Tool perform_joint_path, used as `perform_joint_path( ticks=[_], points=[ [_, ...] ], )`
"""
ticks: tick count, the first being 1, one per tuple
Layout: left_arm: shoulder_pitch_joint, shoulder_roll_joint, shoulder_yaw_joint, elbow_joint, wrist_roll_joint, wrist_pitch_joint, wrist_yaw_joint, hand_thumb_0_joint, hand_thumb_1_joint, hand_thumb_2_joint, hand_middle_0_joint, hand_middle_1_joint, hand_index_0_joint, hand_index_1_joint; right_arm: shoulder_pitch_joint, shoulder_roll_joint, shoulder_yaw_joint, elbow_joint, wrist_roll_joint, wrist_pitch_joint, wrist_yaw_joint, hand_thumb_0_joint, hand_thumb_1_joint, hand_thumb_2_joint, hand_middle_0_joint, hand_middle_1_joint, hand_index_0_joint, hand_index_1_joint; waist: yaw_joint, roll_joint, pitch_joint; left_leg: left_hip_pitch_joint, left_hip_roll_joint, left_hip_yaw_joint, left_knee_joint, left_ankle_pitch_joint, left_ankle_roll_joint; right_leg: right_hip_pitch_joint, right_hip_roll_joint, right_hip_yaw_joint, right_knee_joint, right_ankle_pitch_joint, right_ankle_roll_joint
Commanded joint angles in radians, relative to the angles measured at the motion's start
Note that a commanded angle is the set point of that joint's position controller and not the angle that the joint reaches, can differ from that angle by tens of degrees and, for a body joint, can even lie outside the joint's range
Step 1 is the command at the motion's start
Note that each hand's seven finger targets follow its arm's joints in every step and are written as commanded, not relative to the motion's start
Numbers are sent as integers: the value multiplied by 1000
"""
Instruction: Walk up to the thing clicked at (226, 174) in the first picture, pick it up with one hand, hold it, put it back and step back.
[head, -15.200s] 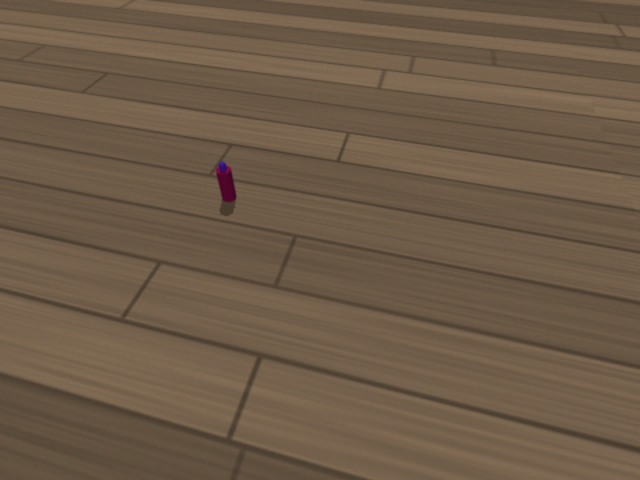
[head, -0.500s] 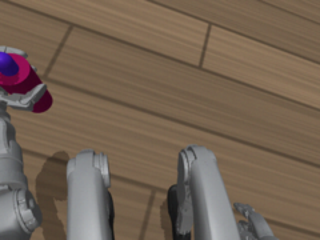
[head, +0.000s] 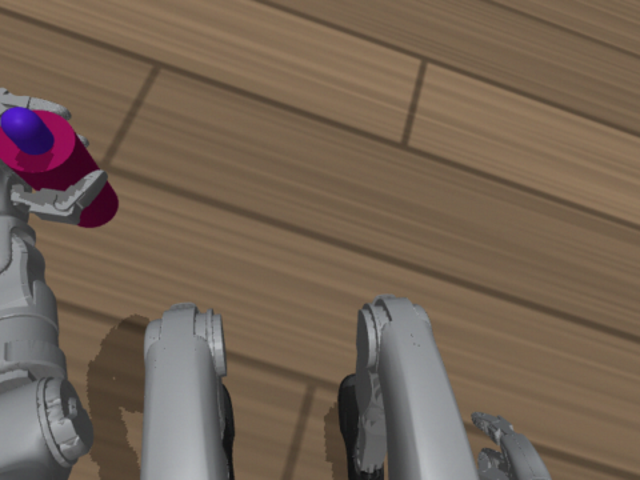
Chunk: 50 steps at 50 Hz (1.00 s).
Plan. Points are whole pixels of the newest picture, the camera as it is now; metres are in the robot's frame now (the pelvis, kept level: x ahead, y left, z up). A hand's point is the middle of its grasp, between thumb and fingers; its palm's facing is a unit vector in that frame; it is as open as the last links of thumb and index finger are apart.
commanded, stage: lift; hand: left
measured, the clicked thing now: (61, 169) +0.46 +0.28 -0.02
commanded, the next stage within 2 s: hold in 1.92 s
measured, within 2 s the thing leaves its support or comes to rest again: neither
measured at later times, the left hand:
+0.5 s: hand out of the picture +0.43 +0.27 +0.12, palm faces +0.21 -0.98 -0.05, open 9.3 cm
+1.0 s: hand out of the picture +0.39 +0.24 +0.28, palm faces +0.22 -0.97 -0.05, open 9.3 cm
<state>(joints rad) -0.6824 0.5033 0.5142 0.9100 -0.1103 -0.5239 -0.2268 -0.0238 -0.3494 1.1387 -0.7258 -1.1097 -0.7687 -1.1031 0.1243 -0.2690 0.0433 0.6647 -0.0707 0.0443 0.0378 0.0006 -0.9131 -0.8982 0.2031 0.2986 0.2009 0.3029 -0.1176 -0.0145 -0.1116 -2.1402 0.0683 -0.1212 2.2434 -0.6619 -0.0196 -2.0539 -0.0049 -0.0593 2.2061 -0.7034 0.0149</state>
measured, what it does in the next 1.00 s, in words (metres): rises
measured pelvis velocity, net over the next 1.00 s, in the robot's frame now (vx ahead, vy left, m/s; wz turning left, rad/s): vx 0.05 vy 0.01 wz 0.08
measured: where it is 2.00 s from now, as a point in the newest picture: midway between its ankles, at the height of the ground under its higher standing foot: (291, 461)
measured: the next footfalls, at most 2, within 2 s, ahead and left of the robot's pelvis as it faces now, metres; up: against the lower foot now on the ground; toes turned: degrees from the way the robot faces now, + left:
none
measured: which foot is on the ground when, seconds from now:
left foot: down 0.00-1.00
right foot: down 0.00-1.00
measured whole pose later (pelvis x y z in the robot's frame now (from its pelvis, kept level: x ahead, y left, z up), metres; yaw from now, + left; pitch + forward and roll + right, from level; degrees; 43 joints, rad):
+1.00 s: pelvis +0.05 +0.01 +0.25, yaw +5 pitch +21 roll -4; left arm -0.19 0.27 0.22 0.35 -0.17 -0.27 -0.07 -0.02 -0.34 1.12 -0.74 -1.08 -0.78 -1.07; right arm 0.18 -0.23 -0.01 0.61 0.04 -0.04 -0.04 0.00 -0.91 -0.90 0.20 0.30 0.20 0.30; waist -0.04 0.02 -0.16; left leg -1.22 0.06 -0.04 1.42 -0.57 -0.01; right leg -1.14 -0.02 -0.06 1.37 -0.59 0.02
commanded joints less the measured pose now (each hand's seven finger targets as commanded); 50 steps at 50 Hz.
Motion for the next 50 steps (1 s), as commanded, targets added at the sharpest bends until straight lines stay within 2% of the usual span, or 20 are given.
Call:
perform_joint_path(
  ticks=[1, 3, 7, 10, 12, 15, 17, 22, 26, 29, 30, 31, 34, 39, 41, 44, 47, 48, 49, 50],
  points=[
    [-290, 257, 32, -245, -35, -57, -21, 0, 172, 1240, -1320, -1474, -1363, -1447, 131, -209, -80, -58, 9, -23, -22, 0, -917, -898, 200, 299, 199, 299, 23, 197, -684, 513, -25, 73, -290, 125, 44, 340, 34, -34, -294, 180, -51],
    [-285, 255, 31, -276, -43, -47, -20, 0, 151, 1242, -1323, -1478, -1366, -1452, 125, -208, -86, -70, 18, -23, -24, 0, -916, -898, 200, 299, 199, 299, 30, 199, -663, 517, -26, 72, -325, 71, 44, 330, 32, -30, -322, 122, -54],
    [-249, 226, 24, -329, -57, -21, -20, 0, 163, 1236, -1310, -1466, -1354, -1438, 128, -201, -91, -81, 33, -28, -31, 0, -915, -898, 200, 299, 199, 299, 38, 186, -676, 559, -24, 62, -367, 73, 41, 353, 31, -30, -353, 128, -55],
    [-212, 186, -12, -375, -65, 6, -17, 0, 154, 1225, -1299, -1451, -1344, -1422, 119, -192, -94, -92, 44, -32, -39, 0, -912, -897, 200, 299, 200, 299, 42, 168, -661, 579, -23, 64, -397, 78, 44, 380, 29, -20, -398, 134, -53],
    [-194, 188, -1, -409, -72, 19, -10, 0, 175, 1227, -1295, -1448, -1341, -1418, 117, -188, -99, -99, 52, -36, -44, 0, -910, -896, 200, 299, 200, 299, 46, 161, -655, 595, -23, 56, -431, 42, 45, 393, 27, -16, -432, 101, -53],
    [-167, 163, -25, -475, -77, 41, -4, 0, 175, 1208, -1277, -1435, -1325, -1403, 115, -181, -104, -106, 62, -42, -51, 0, -913, -897, 200, 299, 200, 299, 44, 167, -663, 645, -21, 50, -468, 52, 43, 423, 26, -12, -467, 111, -51],
    [-130, 153, -28, -527, -88, 61, 6, 0, 179, 1211, -1286, -1436, -1333, -1405, 112, -176, -103, -116, 71, -44, -58, 0, -910, -896, 200, 299, 200, 299, 64, 169, -667, 691, -20, 47, -505, 67, 41, 463, 23, -7, -495, 126, -52],
    [-30, 104, -50, -620, -89, 114, 46, 0, 204, 1198, -1253, -1407, -1299, -1375, 108, -159, -110, -135, 88, -52, -69, 0, -908, -895, 200, 299, 200, 299, 71, 151, -663, 781, -17, 40, -586, 112, 39, 560, 19, -3, -572, 174, -48],
    [53, 49, -105, -717, -92, 156, 73, 0, 190, 1174, -1232, -1384, -1277, -1352, 101, -150, -115, -149, 97, -58, -81, 0, -906, -895, 200, 299, 200, 299, 68, 154, -659, 890, -17, 41, -657, 151, 37, 642, 17, 6, -658, 211, -44],
    [100, 47, -100, -777, -98, 173, 101, 0, 170, 1166, -1220, -1374, -1265, -1344, 86, -140, -115, -157, 104, -68, -89, 0, -907, -895, 200, 299, 200, 299, 72, 119, -638, 910, -23, 56, -703, 172, 42, 748, 17, 22, -730, 235, -38],
    [131, 43, -109, -794, -96, 180, 106, 0, 159, 1158, -1215, -1370, -1260, -1339, 93, -136, -116, -156, 104, -70, -89, 0, -912, -896, 200, 299, 200, 299, 70, 128, -652, 945, -24, 63, -710, 215, 43, 784, 16, 25, -751, 272, -35],
    [133, 7, -150, -818, -98, 181, 107, 0, 149, 1155, -1205, -1363, -1250, -1333, 87, -137, -116, -158, 105, -74, -91, 0, -907, -895, 200, 299, 200, 299, 59, 128, -630, 978, -24, 54, -739, 205, 41, 785, 18, 19, -765, 266, -38],
    [204, 0, -147, -812, -92, 196, 130, 0, 183, 1169, -1211, -1372, -1257, -1341, 94, -133, -118, -151, 107, -84, -96, 0, -906, -895, 200, 299, 200, 299, 66, 129, -584, 1053, -23, 47, -799, 262, 37, 825, 17, 11, -808, 311, -37],
    [241, -41, -182, -797, -84, 196, 153, 0, 122, 1198, -1250, -1405, -1289, -1382, 78, -119, -110, -156, 110, -97, -94, 0, -908, -895, 200, 299, 200, 299, 62, 108, -466, 1115, -25, 38, -925, 185, 31, 904, 16, 12, -906, 261, -36],
    [264, -75, -219, -781, -81, 197, 153, 0, 151, 1194, -1249, -1399, -1289, -1375, 86, -119, -111, -155, 111, -103, -95, 0, -905, -894, 200, 299, 200, 299, 57, 108, -452, 1160, -27, 43, -956, 207, 29, 939, 15, 11, -944, 281, -36],
    [253, -71, -235, -805, -80, 187, 151, 0, 139, 1181, -1249, -1389, -1287, -1366, 99, -115, -107, -151, 110, -112, -93, 0, -906, -894, 200, 299, 200, 299, 66, 116, -438, 1225, -30, 56, -1000, 274, 26, 1014, 13, 11, -992, 338, -37],
    [221, -78, -240, -795, -76, 181, 157, 0, 133, 1174, -1254, -1387, -1290, -1366, 99, -113, -107, -150, 106, -122, -90, 0, -908, -895, 200, 299, 200, 299, 64, 112, -404, 1271, -29, 56, -1049, 273, 25, 1049, 11, 11, -1039, 341, -35],
    [259, -76, -228, -764, -69, 180, 164, 0, 122, 1181, -1260, -1392, -1294, -1373, 101, -113, -107, -149, 105, -122, -88, 0, -911, -896, 200, 299, 200, 299, 70, 108, -393, 1289, -27, 49, -1071, 276, 23, 1057, 11, 8, -1047, 341, -36],
    [229, -80, -244, -794, -70, 172, 165, 0, 107, 1171, -1248, -1380, -1283, -1361, 102, -109, -104, -148, 104, -123, -88, 0, -910, -896, 200, 299, 200, 299, 76, 121, -392, 1302, -30, 59, -1083, 276, 22, 1080, 10, 12, -1066, 342, -36],
    [273, -95, -245, -776, -70, 171, 170, 0, 130, 1175, -1258, -1385, -1291, -1366, 105, -104, -102, -155, 103, -121, -86, 0, -910, -896, 200, 299, 200, 299, 76, 97, -396, 1313, -33, 60, -1096, 288, 24, 1113, 10, 9, -1084, 352, -35]
  ],
)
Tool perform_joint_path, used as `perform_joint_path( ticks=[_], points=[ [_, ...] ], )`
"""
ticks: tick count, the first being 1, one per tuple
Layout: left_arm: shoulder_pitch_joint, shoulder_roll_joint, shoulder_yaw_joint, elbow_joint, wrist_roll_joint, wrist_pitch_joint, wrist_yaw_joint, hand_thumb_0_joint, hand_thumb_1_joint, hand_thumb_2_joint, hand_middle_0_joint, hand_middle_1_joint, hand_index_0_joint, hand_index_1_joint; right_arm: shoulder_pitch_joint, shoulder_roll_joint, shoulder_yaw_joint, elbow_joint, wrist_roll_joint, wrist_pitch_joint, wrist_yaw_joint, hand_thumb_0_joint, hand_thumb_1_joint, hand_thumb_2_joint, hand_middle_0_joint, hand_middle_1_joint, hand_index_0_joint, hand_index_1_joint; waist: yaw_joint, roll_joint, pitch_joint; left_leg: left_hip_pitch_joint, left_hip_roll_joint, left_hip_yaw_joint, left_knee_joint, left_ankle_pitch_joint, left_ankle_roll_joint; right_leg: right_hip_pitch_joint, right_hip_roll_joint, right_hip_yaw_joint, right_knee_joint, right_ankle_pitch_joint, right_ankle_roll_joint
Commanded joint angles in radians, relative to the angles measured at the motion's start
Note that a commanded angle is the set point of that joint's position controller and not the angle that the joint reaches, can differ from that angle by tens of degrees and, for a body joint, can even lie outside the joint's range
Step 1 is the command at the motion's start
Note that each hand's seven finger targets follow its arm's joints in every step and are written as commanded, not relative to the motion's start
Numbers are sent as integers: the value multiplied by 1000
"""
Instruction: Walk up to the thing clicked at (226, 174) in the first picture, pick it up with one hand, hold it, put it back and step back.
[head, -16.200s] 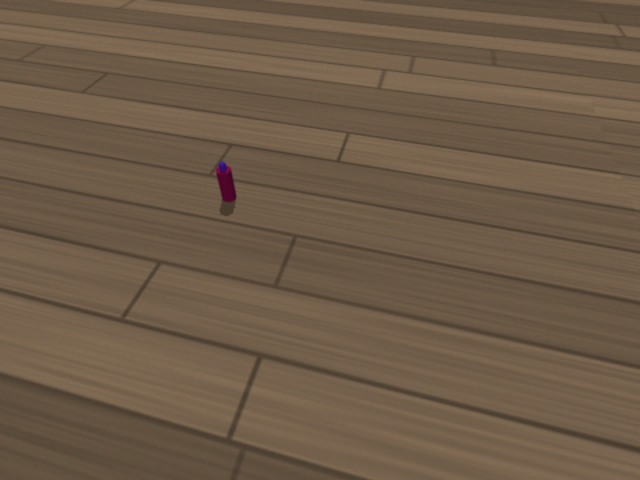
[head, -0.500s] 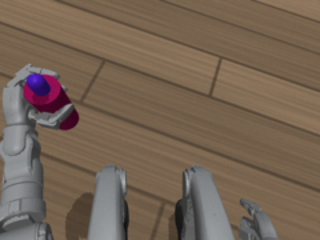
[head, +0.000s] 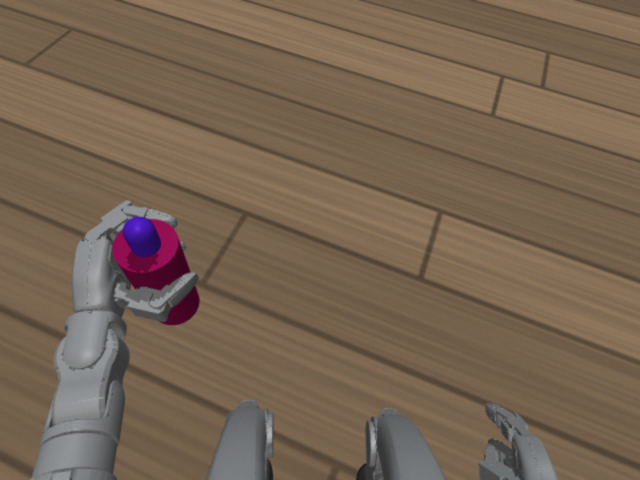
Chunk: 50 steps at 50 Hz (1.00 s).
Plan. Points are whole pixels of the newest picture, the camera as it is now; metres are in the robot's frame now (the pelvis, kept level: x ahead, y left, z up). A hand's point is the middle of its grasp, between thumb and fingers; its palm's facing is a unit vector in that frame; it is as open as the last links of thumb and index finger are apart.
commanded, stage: lift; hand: left
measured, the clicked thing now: (159, 270) +0.36 +0.21 +0.02
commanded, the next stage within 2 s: hold in 0.92 s
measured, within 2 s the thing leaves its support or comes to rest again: neither
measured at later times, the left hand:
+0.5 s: hand (158, 236) +0.36 +0.18 +0.11, palm faces +0.14 -0.99 -0.03, open 9.3 cm
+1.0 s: hand (157, 219) +0.36 +0.17 +0.14, palm faces +0.15 -0.99 -0.01, open 9.3 cm
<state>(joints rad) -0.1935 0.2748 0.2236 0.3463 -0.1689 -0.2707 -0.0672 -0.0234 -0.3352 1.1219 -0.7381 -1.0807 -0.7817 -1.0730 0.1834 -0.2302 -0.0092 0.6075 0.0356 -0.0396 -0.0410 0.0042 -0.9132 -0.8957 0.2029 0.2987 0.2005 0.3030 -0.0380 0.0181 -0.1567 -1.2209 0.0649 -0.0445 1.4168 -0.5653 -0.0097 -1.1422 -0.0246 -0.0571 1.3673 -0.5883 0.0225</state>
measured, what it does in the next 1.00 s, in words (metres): rises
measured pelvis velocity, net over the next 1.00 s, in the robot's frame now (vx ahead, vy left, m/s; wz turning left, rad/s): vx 0.03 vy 0.00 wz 0.01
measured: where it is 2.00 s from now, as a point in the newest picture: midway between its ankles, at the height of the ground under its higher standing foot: outside the picture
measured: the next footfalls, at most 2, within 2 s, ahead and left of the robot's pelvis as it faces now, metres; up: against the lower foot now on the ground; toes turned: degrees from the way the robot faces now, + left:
none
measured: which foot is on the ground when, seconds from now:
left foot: down 0.00-1.00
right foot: down 0.00-1.00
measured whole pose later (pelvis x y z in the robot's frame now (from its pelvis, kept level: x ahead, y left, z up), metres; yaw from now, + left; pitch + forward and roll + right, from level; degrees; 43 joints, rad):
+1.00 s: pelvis +0.03 +0.00 +0.09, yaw +1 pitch +9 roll -2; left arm -0.12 0.18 0.15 0.38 -0.15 -0.34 -0.01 -0.02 -0.33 1.12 -0.74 -1.08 -0.78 -1.08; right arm 0.23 -0.21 -0.01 0.64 0.00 -0.02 -0.02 0.01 -0.92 -0.90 0.20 0.30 0.20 0.30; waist -0.02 0.01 -0.06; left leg -0.68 0.06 0.00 0.96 -0.43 -0.01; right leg -0.63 -0.03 -0.04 0.92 -0.45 0.02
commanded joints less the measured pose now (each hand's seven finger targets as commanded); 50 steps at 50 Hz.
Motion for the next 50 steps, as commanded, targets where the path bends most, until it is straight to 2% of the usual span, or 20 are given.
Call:
perform_joint_path(
  ticks=[1, 5, 7, 8, 14, 18, 20, 21, 23, 24, 25, 26, 28, 30, 34, 37, 38, 42, 47, 50],
  points=[
    [-179, 99, 23, -180, -13, -82, 6, 0, 144, 1178, -1251, -1378, -1284, -1359, 40, -148, -53, -97, -4, -40, -5, 0, -909, -896, 200, 299, 200, 299, -7, 56, -330, 406, -25, -23, -286, 192, 12, 195, 31, 3, -250, 237, -43],
    [-230, 135, 30, -230, -6, -102, 9, 0, 137, 1162, -1250, -1367, -1282, -1349, 46, -148, -52, -96, -8, -40, -3, 0, -915, -896, 200, 299, 200, 299, 4, 82, -327, 482, -24, -20, -343, 222, 7, 258, 31, 0, -294, 261, -42],
    [-190, 115, 28, -212, -5, -101, 20, 0, 143, 1164, -1252, -1366, -1283, -1348, 49, -141, -50, -102, -11, -40, -3, 0, -914, -896, 200, 299, 200, 299, 1, 44, -332, 485, -29, -7, -355, 248, 12, 313, 34, 0, -321, 293, -40],
    [-178, 87, 5, -214, -7, -103, 23, 0, 151, 1176, -1252, -1374, -1284, -1356, 54, -136, -46, -99, -14, -39, -2, 0, -912, -896, 200, 299, 200, 299, -4, 46, -322, 497, -29, -7, -364, 265, 11, 323, 35, -3, -326, 308, -39],
    [-214, 85, -3, -213, 1, -115, 41, 0, 153, 1194, -1262, -1389, -1291, -1375, 64, -130, -45, -95, -19, -39, -4, 0, -914, -897, 200, 299, 200, 299, -7, 17, -285, 544, -32, 11, -417, 281, 14, 404, 32, 8, -405, 338, -32],
    [-191, 86, 0, -196, 10, -121, 46, 0, 156, 1198, -1265, -1384, -1289, -1375, 39, -130, -45, -98, -21, -39, 1, 0, -914, -898, 200, 299, 200, 299, 12, 43, -233, 579, -30, 6, -484, 211, 9, 410, 31, 4, -441, 265, -36],
    [-182, 57, -14, -192, 1, -123, 47, 0, 184, 1187, -1248, -1373, -1277, -1359, 49, -128, -46, -103, -22, -38, 1, 0, -915, -897, 200, 299, 200, 299, 1, 23, -253, 594, -32, 15, -490, 236, 10, 454, 34, 5, -464, 294, -33],
    [-166, 49, -20, -178, -3, -121, 45, 0, 175, 1193, -1252, -1378, -1279, -1365, 41, -127, -44, -104, -21, -38, 0, 0, -913, -897, 200, 299, 200, 299, 0, -7, -220, 577, -35, 22, -494, 233, 14, 466, 32, 9, -480, 299, -29],
    [-191, 69, -11, -204, 3, -128, 47, 0, 161, 1198, -1243, -1374, -1270, -1363, 46, -123, -44, -95, -24, -39, 1, 0, -913, -898, 200, 299, 200, 299, 2, 21, -226, 596, -37, 26, -503, 252, 14, 482, 31, 14, -489, 318, -29],
    [-178, 47, -27, -199, 2, -128, 49, 0, 182, 1189, -1247, -1370, -1272, -1358, 44, -119, -40, -99, -23, -40, 2, 0, -913, -898, 200, 299, 200, 299, 4, 9, -230, 610, -36, 29, -509, 260, 13, 502, 29, 16, -498, 326, -28],
    [-179, 52, -12, -193, -2, -131, 51, 0, 181, 1202, -1255, -1383, -1281, -1373, 52, -128, -47, -94, -24, -40, 1, 0, -917, -899, 200, 299, 200, 299, -1, -2, -237, 624, -32, 23, -515, 279, 13, 506, 33, 10, -494, 340, -30],
    [-189, 43, -28, -200, 4, -132, 50, 0, 171, 1205, -1253, -1384, -1279, -1373, 48, -119, -43, -93, -25, -39, 2, 0, -914, -898, 200, 299, 200, 299, 3, 8, -224, 624, -34, 23, -522, 282, 12, 506, 32, 10, -500, 343, -30],
    [-185, 51, -22, -192, 7, -135, 53, 0, 163, 1196, -1243, -1373, -1269, -1363, 40, -119, -44, -93, -27, -39, 3, 0, -912, -898, 200, 299, 200, 299, 5, 20, -196, 635, -33, 25, -542, 271, 10, 512, 34, 7, -512, 329, -31],
    [-206, 48, -23, -206, 8, -140, 53, 0, 188, 1207, -1237, -1372, -1262, -1362, 47, -119, -46, -87, -31, -38, 1, 0, -912, -898, 200, 299, 200, 299, -1, 29, -226, 662, -35, 28, -540, 305, 10, 525, 33, 11, -518, 366, -30],
    [-181, 42, -22, -188, 4, -144, 54, 0, 176, 1209, -1254, -1382, -1276, -1375, 33, -121, -46, -91, -30, -36, 5, 0, -915, -899, 200, 299, 200, 299, 9, 1, -196, 659, -37, 32, -561, 303, 12, 565, 31, 12, -541, 365, -28],
    [-185, 28, -44, -200, 6, -146, 53, 0, 150, 1211, -1256, -1381, -1274, -1378, 29, -124, -45, -93, -28, -33, 7, 0, -919, -901, 200, 300, 199, 300, 4, 15, -190, 695, -35, 32, -583, 299, 8, 566, 32, 11, -556, 359, -29],
    [-169, 29, -31, -187, 4, -146, 53, 0, 159, 1224, -1261, -1391, -1279, -1388, 34, -126, -49, -88, -30, -33, 6, 0, -919, -901, 200, 300, 200, 300, 5, 16, -204, 705, -33, 30, -582, 313, 7, 571, 33, 11, -553, 370, -30],
    [-177, 23, -41, -188, 6, -142, 55, 0, 171, 1221, -1266, -1393, -1285, -1390, 31, -125, -48, -87, -31, -30, 10, 0, -918, -900, 200, 300, 200, 300, 7, 8, -190, 710, -35, 33, -591, 357, 9, 600, 33, 10, -565, 414, -29],
    [-188, 33, -27, -196, 7, -150, 55, 0, 156, 1211, -1254, -1380, -1273, -1378, 24, -120, -47, -87, -32, -26, 13, 0, -917, -901, 200, 300, 200, 300, 9, 5, -175, 716, -38, 37, -609, 324, 9, 610, 32, 12, -585, 384, -27],
    [-174, 16, -39, -187, 1, -148, 53, 0, 176, 1233, -1262, -1398, -1282, -1395, 21, -121, -46, -89, -32, -26, 13, 0, -914, -901, 200, 300, 200, 300, 9, 5, -179, 728, -40, 44, -613, 345, 9, 631, 31, 16, -594, 409, -25]
  ],
)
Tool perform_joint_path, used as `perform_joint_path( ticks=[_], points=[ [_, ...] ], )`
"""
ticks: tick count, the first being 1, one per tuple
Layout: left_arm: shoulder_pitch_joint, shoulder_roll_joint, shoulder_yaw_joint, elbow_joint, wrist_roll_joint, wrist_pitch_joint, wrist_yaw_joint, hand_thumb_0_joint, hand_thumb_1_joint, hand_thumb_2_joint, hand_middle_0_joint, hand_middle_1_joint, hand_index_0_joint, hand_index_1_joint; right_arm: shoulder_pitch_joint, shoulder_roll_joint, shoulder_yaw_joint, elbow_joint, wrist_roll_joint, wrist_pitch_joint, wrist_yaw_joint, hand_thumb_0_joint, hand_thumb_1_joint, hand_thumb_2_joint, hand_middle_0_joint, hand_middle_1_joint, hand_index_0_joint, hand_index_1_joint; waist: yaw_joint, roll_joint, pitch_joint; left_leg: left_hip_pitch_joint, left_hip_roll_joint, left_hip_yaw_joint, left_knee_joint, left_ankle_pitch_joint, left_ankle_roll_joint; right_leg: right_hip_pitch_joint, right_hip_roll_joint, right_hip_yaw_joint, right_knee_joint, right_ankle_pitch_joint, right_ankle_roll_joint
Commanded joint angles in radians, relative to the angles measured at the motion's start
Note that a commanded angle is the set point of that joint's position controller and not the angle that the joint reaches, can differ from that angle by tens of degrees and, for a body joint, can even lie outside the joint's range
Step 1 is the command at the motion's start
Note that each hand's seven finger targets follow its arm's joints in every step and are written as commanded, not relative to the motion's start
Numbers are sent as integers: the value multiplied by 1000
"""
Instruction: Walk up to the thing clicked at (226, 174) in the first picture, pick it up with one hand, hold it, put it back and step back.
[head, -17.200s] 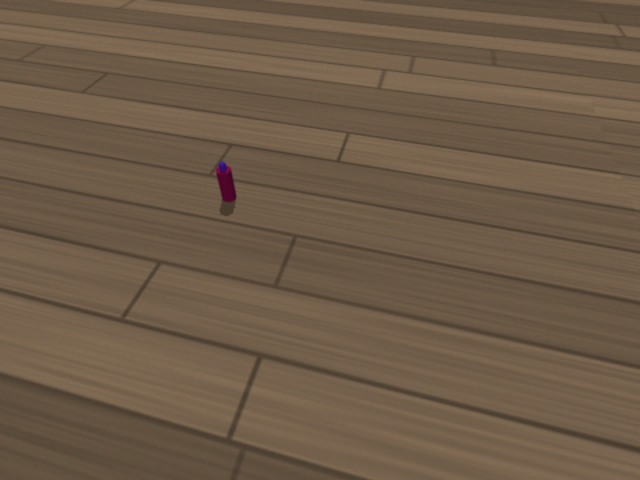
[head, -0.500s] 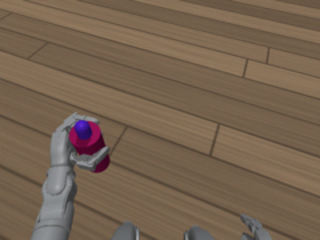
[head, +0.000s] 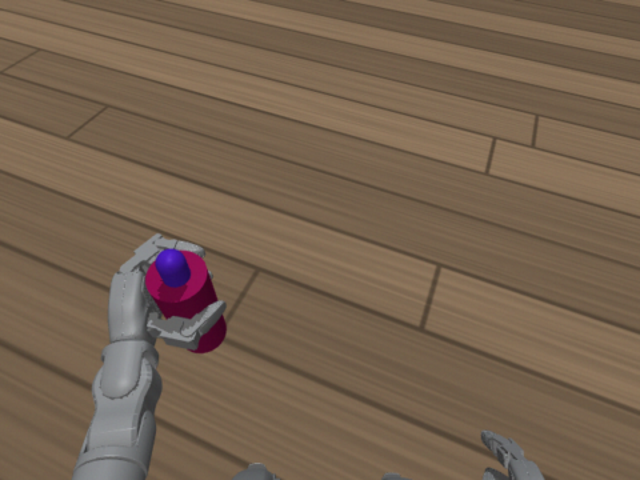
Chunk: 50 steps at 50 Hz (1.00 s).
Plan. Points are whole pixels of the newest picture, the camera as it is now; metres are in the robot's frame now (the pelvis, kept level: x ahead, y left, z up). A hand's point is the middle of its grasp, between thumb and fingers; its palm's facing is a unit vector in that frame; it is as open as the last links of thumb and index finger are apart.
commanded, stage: hold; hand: left
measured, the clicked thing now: (188, 299) +0.33 +0.18 +0.04
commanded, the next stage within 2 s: none
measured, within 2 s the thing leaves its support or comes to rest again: neither
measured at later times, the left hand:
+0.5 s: hand (184, 290) +0.33 +0.17 +0.07, palm faces +0.14 -0.99 -0.01, open 9.2 cm
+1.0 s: hand (183, 292) +0.32 +0.17 +0.08, palm faces +0.15 -0.99 +0.00, open 9.2 cm
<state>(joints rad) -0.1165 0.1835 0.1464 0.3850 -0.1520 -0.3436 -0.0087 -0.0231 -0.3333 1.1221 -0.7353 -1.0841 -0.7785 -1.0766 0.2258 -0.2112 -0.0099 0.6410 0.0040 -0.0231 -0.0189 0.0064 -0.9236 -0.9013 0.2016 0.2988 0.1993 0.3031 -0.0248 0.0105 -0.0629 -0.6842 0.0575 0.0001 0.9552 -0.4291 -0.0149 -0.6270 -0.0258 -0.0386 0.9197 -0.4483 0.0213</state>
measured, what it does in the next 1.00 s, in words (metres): stands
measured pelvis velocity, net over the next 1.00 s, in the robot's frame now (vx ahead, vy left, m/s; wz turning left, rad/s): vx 0.00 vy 0.00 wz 0.00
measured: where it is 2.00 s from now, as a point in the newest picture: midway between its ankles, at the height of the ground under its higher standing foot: outside the picture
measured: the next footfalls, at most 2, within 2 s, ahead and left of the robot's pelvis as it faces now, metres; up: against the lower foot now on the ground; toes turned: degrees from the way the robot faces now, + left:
none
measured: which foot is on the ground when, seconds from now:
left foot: down 0.00-1.00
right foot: down 0.00-1.00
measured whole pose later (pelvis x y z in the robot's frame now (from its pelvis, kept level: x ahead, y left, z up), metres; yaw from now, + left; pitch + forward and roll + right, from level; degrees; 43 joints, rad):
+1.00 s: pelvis +0.00 +0.00 +0.02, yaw +0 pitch +5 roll -1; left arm -0.10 0.17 0.14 0.37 -0.16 -0.33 -0.01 -0.02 -0.30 1.09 -0.73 -1.07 -0.77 -1.06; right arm 0.22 -0.21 -0.01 0.65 0.01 -0.03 -0.02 0.01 -0.92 -0.90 0.20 0.30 0.20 0.30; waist -0.02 0.01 -0.03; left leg -0.55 0.05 0.01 0.84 -0.38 -0.02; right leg -0.50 -0.03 -0.04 0.81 -0.40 0.02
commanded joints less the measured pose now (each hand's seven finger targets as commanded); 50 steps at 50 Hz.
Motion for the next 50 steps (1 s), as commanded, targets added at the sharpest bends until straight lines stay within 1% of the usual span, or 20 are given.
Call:
perform_joint_path(
  ticks=[1, 3, 4, 12, 13, 16, 20, 21, 22, 27, 28, 29, 30, 32, 33, 34, 40, 46, 49, 50],
  points=[
    [-243, 110, 39, -225, -15, -76, -7, 0, 159, 1229, -1261, -1395, -1279, -1393, -26, -139, -45, -122, 1, -43, -9, 0, -914, -901, 200, 300, 199, 300, -6, 3, -259, 191, -33, -1, -154, 211, 16, 115, 32, -3, -151, 272, -22],
    [-254, 126, 55, -237, -14, -77, -5, 0, 183, 1131, -1257, -1361, -1279, -1350, -15, -137, -45, -116, 0, -40, -10, 0, -926, -901, 200, 300, 200, 300, -2, 14, -281, 203, -34, 1, -154, 227, 15, 136, 30, 0, -152, 290, -22],
    [-256, 108, 33, -238, -10, -75, -7, 0, 187, 1120, -1245, -1344, -1266, -1333, -19, -135, -45, -118, -2, -41, -10, 0, -925, -900, 200, 300, 199, 300, -10, 12, -277, 209, -35, 1, -156, 229, 15, 130, 32, -1, -156, 294, -22],
    [-259, 105, 37, -252, -17, -76, -2, 0, 209, 1131, -1242, -1343, -1261, -1335, -30, -133, -42, -120, -2, -37, -10, 0, -923, -901, 200, 300, 200, 300, -6, 7, -254, 224, -36, 3, -174, 245, 15, 157, 31, -1, -175, 310, -20],
    [-240, 121, 57, -228, -12, -69, 0, 0, 203, 1124, -1244, -1341, -1263, -1332, -25, -138, -47, -118, -1, -36, -11, 0, -924, -901, 200, 300, 200, 300, 1, -2, -271, 230, -34, 3, -175, 256, 16, 163, 33, -2, -175, 318, -20],
    [-242, 98, 35, -243, -14, -70, -3, 0, 198, 1138, -1255, -1362, -1276, -1352, -28, -136, -44, -120, 0, -33, -10, 0, -924, -901, 200, 300, 200, 300, 1, 20, -247, 245, -32, 0, -194, 240, 10, 152, 35, -7, -178, 289, -25],
    [-236, 113, 49, -244, -13, -64, -1, 0, 230, 1137, -1253, -1350, -1272, -1342, -26, -135, -44, -119, 1, -33, -10, 0, -925, -902, 200, 300, 200, 300, 4, 10, -247, 247, -34, 1, -202, 252, 12, 181, 34, -6, -191, 303, -23],
    [-252, 98, 30, -257, -13, -61, 0, 0, 236, 1139, -1243, -1351, -1264, -1340, -34, -135, -44, -125, 1, -32, -11, 0, -919, -901, 200, 300, 200, 300, 0, 11, -251, 253, -36, 5, -203, 250, 13, 181, 33, -3, -199, 307, -22],
    [-238, 109, 46, -238, -11, -59, 0, 0, 217, 1135, -1246, -1346, -1266, -1337, -29, -138, -46, -122, -1, -33, -11, 0, -921, -901, 200, 300, 200, 300, -1, 1, -240, 246, -33, -1, -211, 236, 13, 179, 36, -9, -196, 290, -23],
    [-263, 100, 28, -278, -13, -59, -5, 0, 256, 1149, -1255, -1358, -1274, -1349, -37, -134, -42, -121, 1, -38, -13, 0, -920, -902, 200, 300, 200, 300, -2, 25, -238, 276, -34, 2, -222, 231, 10, 178, 34, -7, -209, 283, -25],
    [-220, 104, 40, -241, -15, -52, -3, 0, 259, 1151, -1254, -1357, -1271, -1349, -35, -139, -44, -123, 3, -39, -15, 0, -922, -903, 200, 300, 200, 300, 3, 5, -240, 276, -35, 5, -222, 245, 12, 196, 33, -5, -214, 298, -23],
    [-233, 86, 19, -249, -14, -48, -4, 0, 264, 1150, -1255, -1361, -1275, -1351, -40, -137, -43, -123, 4, -40, -15, 0, -921, -902, 200, 300, 200, 300, -2, -8, -227, 275, -33, 3, -227, 244, 12, 191, 35, -7, -214, 296, -23],
    [-269, 106, 32, -266, -11, -49, -4, 0, 258, 1150, -1244, -1343, -1261, -1336, -32, -135, -44, -118, 1, -39, -13, 0, -916, -902, 200, 300, 200, 300, -3, 10, -234, 270, -34, 3, -228, 237, 12, 191, 35, -7, -217, 291, -24],
    [-222, 80, 23, -205, -14, -42, -5, 0, 244, 1142, -1251, -1354, -1271, -1345, -47, -136, -43, -119, 4, -43, -12, 0, -916, -901, 200, 300, 200, 300, -5, -10, -172, 255, -30, -1, -243, 192, 12, 164, 37, -12, -222, 243, -25],
    [-247, 84, 23, -244, -16, -50, -6, 0, 246, 1155, -1254, -1365, -1274, -1356, -42, -138, -46, -116, 3, -45, -10, 0, -917, -901, 200, 300, 200, 300, 0, 1, -191, 262, -30, -2, -247, 184, 11, 169, 36, -13, -221, 234, -27],
    [-263, 119, 55, -256, -13, -58, -4, 0, 251, 1153, -1257, -1361, -1275, -1353, -50, -135, -44, -117, 2, -44, -11, 0, -920, -902, 200, 300, 200, 300, 7, 18, -200, 264, -34, 1, -245, 179, 10, 171, 34, -9, -226, 229, -26],
    [-236, 87, 20, -240, -12, -51, -4, 0, 269, 1155, -1245, -1355, -1263, -1347, -51, -132, -41, -120, 4, -47, -13, 0, -920, -903, 200, 300, 200, 300, -1, -6, -206, 275, -36, 6, -247, 206, 13, 194, 33, -7, -238, 261, -23],
    [-260, 114, 55, -256, -15, -64, -2, 0, 237, 1151, -1244, -1354, -1263, -1346, -54, -133, -44, -120, 0, -53, -10, 0, -918, -903, 200, 300, 199, 300, 5, -3, -223, 269, -39, 7, -245, 179, 16, 199, 31, -3, -243, 235, -22],
    [-271, 89, 18, -265, -15, -68, -8, 0, 277, 1172, -1246, -1360, -1263, -1354, -52, -137, -43, -117, 3, -55, -12, 0, -915, -903, 199, 300, 199, 300, -5, 8, -219, 293, -36, 6, -252, 195, 12, 192, 32, -5, -238, 251, -25],
    [-250, 110, 46, -248, -13, -66, -5, 0, 291, 1170, -1243, -1352, -1259, -1346, -52, -136, -44, -116, 2, -55, -13, 0, -913, -902, 199, 300, 200, 300, 8, 6, -230, 289, -36, 4, -249, 209, 10, 200, 33, -7, -235, 259, -25]
  ],
)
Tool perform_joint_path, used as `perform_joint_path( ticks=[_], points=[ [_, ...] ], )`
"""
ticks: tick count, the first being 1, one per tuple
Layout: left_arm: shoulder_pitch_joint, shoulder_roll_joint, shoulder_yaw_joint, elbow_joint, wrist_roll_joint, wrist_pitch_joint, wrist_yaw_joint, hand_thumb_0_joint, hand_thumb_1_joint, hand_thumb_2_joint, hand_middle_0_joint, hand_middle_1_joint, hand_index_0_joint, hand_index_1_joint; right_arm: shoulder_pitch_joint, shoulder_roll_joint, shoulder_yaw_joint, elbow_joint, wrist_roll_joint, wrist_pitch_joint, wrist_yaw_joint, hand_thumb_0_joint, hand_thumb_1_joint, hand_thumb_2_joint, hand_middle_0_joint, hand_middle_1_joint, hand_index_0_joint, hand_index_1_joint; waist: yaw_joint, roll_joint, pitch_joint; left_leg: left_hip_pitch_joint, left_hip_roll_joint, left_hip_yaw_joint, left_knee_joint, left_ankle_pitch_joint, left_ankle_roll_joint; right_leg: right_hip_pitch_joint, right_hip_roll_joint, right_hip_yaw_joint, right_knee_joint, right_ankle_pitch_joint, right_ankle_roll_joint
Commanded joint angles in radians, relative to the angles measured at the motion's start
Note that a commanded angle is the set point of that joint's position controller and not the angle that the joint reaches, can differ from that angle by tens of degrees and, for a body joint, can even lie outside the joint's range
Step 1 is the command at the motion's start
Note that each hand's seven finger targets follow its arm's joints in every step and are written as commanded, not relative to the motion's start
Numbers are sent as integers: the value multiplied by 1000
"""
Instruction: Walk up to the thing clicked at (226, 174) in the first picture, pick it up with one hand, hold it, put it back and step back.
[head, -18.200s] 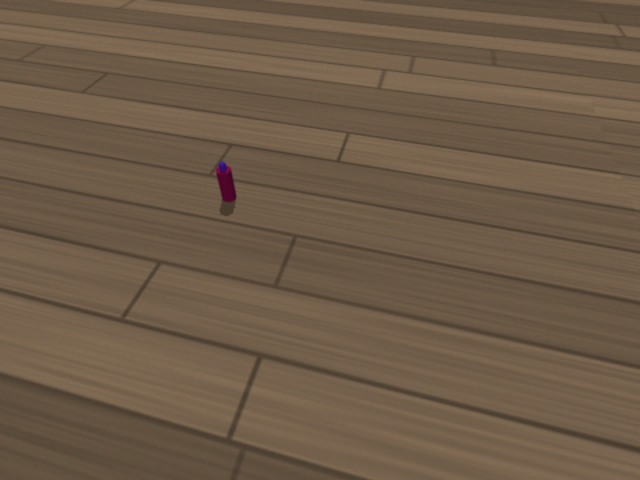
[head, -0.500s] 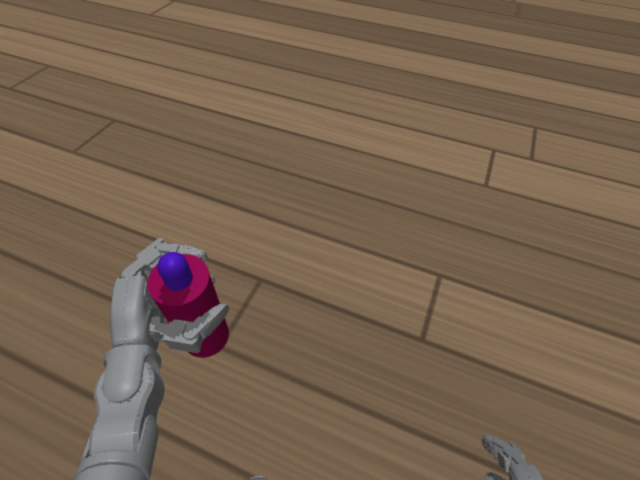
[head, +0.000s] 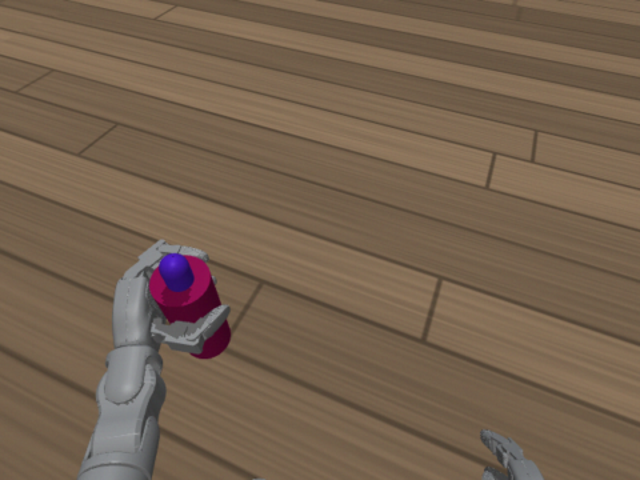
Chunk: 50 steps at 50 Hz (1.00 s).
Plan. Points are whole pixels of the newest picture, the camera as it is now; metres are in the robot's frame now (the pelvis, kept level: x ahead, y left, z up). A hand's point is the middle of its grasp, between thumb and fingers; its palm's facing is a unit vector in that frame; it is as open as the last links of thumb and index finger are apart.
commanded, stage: hold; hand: left
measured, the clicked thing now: (192, 304) +0.33 +0.17 +0.04
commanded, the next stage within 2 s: crouch in 1.62 s
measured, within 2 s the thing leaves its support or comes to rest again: neither
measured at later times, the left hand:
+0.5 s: hand (190, 296) +0.33 +0.17 +0.06, palm faces +0.14 -0.99 +0.00, open 9.2 cm
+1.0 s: hand (191, 292) +0.34 +0.17 +0.06, palm faces +0.14 -0.99 +0.00, open 9.2 cm
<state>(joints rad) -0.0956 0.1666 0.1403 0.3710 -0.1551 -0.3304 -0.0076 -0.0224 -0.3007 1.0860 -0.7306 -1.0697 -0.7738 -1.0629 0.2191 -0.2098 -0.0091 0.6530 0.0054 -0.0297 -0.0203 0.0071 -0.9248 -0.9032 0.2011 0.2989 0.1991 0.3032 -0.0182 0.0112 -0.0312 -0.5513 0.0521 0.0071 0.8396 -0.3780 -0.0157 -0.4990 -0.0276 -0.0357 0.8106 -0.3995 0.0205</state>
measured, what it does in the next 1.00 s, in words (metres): stands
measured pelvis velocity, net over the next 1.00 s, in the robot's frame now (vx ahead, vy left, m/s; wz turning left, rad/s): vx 0.01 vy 0.00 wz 0.00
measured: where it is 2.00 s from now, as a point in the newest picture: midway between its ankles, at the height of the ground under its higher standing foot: outside the picture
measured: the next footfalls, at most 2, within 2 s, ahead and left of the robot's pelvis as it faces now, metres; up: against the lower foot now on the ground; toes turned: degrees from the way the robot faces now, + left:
none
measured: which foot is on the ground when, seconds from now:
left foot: down 0.00-1.00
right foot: down 0.00-1.00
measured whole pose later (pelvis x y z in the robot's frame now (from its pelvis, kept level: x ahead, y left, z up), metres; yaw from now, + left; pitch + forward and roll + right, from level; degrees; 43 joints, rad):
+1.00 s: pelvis +0.01 +0.00 +0.00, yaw +0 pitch +6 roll -1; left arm -0.12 0.17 0.14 0.40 -0.15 -0.35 0.00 -0.02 -0.30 1.09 -0.72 -1.08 -0.77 -1.07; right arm 0.22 -0.21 -0.02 0.66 0.01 -0.03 -0.02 0.01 -0.92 -0.91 0.20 0.30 0.20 0.30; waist -0.02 0.01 -0.04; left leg -0.55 0.05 0.01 0.84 -0.39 -0.01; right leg -0.49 -0.03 -0.03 0.80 -0.40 0.03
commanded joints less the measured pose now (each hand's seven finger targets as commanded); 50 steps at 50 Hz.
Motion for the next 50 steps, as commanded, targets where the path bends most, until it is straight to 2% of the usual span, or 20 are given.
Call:
perform_joint_path(
  ticks=[1, 4, 8, 9, 10, 12, 14, 16, 18, 21, 25, 27, 30, 33, 36, 41, 43, 44, 49, 50],
  points=[
    [-282, 123, 44, -237, -10, -81, -7, 0, 273, 1160, -1243, -1348, -1259, -1342, -45, -138, -44, -126, 2, -49, -11, 0, -914, -902, 199, 300, 199, 300, -5, 6, -260, 158, -30, -3, -134, 160, 11, 75, 35, -10, -126, 213, -25],
    [-291, 92, 13, -235, -15, -78, -14, 0, 249, 1166, -1244, -1357, -1262, -1351, -35, -136, -44, -120, -1, -53, -11, 0, -914, -902, 199, 300, 199, 300, -13, 9, -256, 164, -28, -4, -128, 187, 12, 61, 36, -10, -123, 243, -23],
    [-283, 140, 67, -210, -7, -81, -5, 0, 255, 1162, -1231, -1341, -1248, -1335, -39, -133, -45, -122, -1, -47, -9, 0, -914, -903, 199, 300, 200, 300, 3, -6, -250, 131, -35, 1, -124, 170, 16, 82, 30, -5, -131, 230, -20],
    [-246, 116, 54, -188, -10, -82, -8, 0, 243, 1159, -1237, -1352, -1256, -1345, -44, -130, -42, -123, -1, -46, -8, 0, -915, -903, 199, 300, 199, 300, 3, -7, -239, 136, -33, 3, -125, 175, 16, 78, 30, -4, -129, 233, -20],
    [-293, 104, 36, -208, -13, -87, -10, 0, 239, 1169, -1246, -1367, -1267, -1358, -42, -136, -46, -121, -2, -47, -8, 0, -914, -902, 200, 300, 200, 300, -5, 3, -233, 137, -31, -2, -131, 155, 14, 61, 33, -9, -125, 211, -23],
    [-297, 126, 57, -204, -9, -93, -7, 0, 270, 1171, -1242, -1356, -1262, -1348, -41, -140, -50, -122, -2, -48, -7, 0, -911, -902, 200, 300, 200, 300, -4, 20, -248, 148, -29, -5, -135, 143, 11, 51, 36, -12, -120, 194, -26],
    [-296, 118, 45, -213, -11, -96, -10, 0, 293, 1164, -1236, -1350, -1256, -1341, -45, -136, -45, -128, -1, -45, -7, 0, -913, -902, 200, 300, 200, 300, -1, 7, -246, 141, -33, -1, -134, 142, 11, 64, 34, -8, -129, 196, -25],
    [-293, 132, 55, -222, -14, -95, -12, 0, 271, 1180, -1247, -1366, -1265, -1359, -35, -139, -47, -127, 0, -48, -10, 0, -919, -904, 200, 300, 200, 300, -2, -7, -300, 162, -33, 0, -121, 202, 16, 107, 32, -5, -125, 261, -20],
    [-291, 146, 67, -222, -12, -92, -12, 0, 231, 1164, -1250, -1358, -1267, -1352, -34, -138, -45, -124, 0, -46, -10, 0, -921, -905, 199, 300, 199, 300, -2, 14, -280, 161, -32, 0, -124, 202, 15, 92, 33, -4, -125, 259, -22],
    [-270, 92, 26, -176, -17, -82, -18, 0, 254, 1174, -1241, -1353, -1257, -1349, -33, -144, -50, -120, 4, -43, -11, 0, -916, -905, 199, 300, 200, 300, -16, -18, -232, 147, -29, -3, -131, 176, 16, 55, 35, -8, -133, 233, -22],
    [-292, 123, 44, -240, -16, -95, -15, 0, 221, 1153, -1247, -1351, -1264, -1345, -42, -135, -45, -128, 3, -45, -6, 0, -920, -904, 199, 300, 199, 300, 7, 10, -264, 159, -33, -1, -134, 177, 12, 92, 32, -8, -131, 228, -25],
    [-270, 111, 35, -212, -10, -88, -9, 0, 236, 1163, -1241, -1353, -1258, -1347, -40, -136, -45, -130, 3, -45, -7, 0, -917, -904, 199, 300, 200, 300, 0, 2, -253, 157, -34, 1, -135, 181, 12, 93, 32, -8, -135, 235, -23],
    [-293, 128, 59, -206, -12, -94, -4, 0, 257, 1158, -1231, -1338, -1246, -1334, -44, -134, -45, -124, 3, -44, -8, 0, -916, -905, 199, 300, 199, 300, -1, -9, -237, 141, -32, -2, -136, 156, 14, 80, 32, -10, -135, 210, -23],
    [-273, 96, 24, -197, -10, -87, -8, 0, 263, 1172, -1235, -1351, -1252, -1345, -33, -136, -47, -123, 1, -45, -9, 0, -915, -904, 199, 300, 200, 300, -8, 7, -257, 163, -31, -1, -130, 189, 12, 81, 34, -8, -129, 242, -24],
    [-296, 128, 51, -203, -7, -85, -4, 0, 269, 1192, -1250, -1367, -1265, -1363, -40, -138, -47, -123, 2, -43, -12, 0, -914, -904, 199, 300, 200, 300, -2, -12, -243, 143, -35, 1, -130, 186, 16, 90, 30, -6, -139, 248, -21],
    [-261, 96, 34, -169, -8, -80, -4, 0, 265, 1178, -1236, -1353, -1254, -1348, -35, -137, -49, -122, 1, -40, -10, 0, -915, -904, 199, 300, 200, 300, -4, -17, -239, 149, -31, -3, -128, 205, 14, 82, 35, -11, -130, 256, -22],
    [-303, 104, 35, -187, -7, -89, -4, 0, 259, 1198, -1243, -1369, -1260, -1366, -37, -136, -49, -119, 0, -44, -6, 0, -915, -905, 199, 300, 200, 300, -8, 4, -226, 143, -29, -5, -135, 170, 12, 63, 35, -12, -127, 223, -26],
    [-313, 124, 51, -200, -6, -90, -1, 0, 259, 1200, -1250, -1372, -1264, -1371, -31, -137, -51, -119, 1, -41, -7, 0, -917, -906, 199, 300, 199, 300, -2, 15, -269, 160, -29, -4, -130, 192, 11, 79, 34, -10, -124, 241, -27],
    [-265, 84, 18, -187, -10, -89, -3, 0, 250, 1181, -1242, -1362, -1260, -1357, -34, -140, -51, -125, 1, -42, -3, 0, -916, -905, 199, 300, 199, 300, -1, 16, -241, 163, -23, -15, -137, 214, 6, 68, 40, -21, -111, 247, -30],
    [-286, 108, 38, -198, -9, -94, 0, 0, 245, 1184, -1239, -1358, -1255, -1354, -31, -136, -51, -122, 1, -40, -1, 0, -918, -906, 199, 300, 199, 300, -1, 10, -253, 154, -24, -13, -130, 211, 9, 77, 39, -19, -113, 248, -28]
  ],
)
